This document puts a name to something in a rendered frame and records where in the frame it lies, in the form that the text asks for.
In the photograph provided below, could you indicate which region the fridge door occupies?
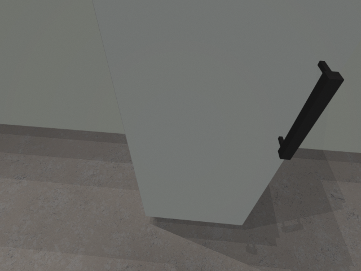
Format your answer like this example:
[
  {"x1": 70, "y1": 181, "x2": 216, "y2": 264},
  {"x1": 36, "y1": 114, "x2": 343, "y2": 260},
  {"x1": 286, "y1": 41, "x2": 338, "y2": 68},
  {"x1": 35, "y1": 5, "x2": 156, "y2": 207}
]
[{"x1": 93, "y1": 0, "x2": 361, "y2": 225}]

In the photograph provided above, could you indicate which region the handle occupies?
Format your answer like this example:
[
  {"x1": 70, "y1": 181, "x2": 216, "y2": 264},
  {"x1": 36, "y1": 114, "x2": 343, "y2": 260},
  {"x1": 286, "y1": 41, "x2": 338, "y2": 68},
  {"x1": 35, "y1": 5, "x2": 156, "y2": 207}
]
[{"x1": 278, "y1": 61, "x2": 344, "y2": 160}]

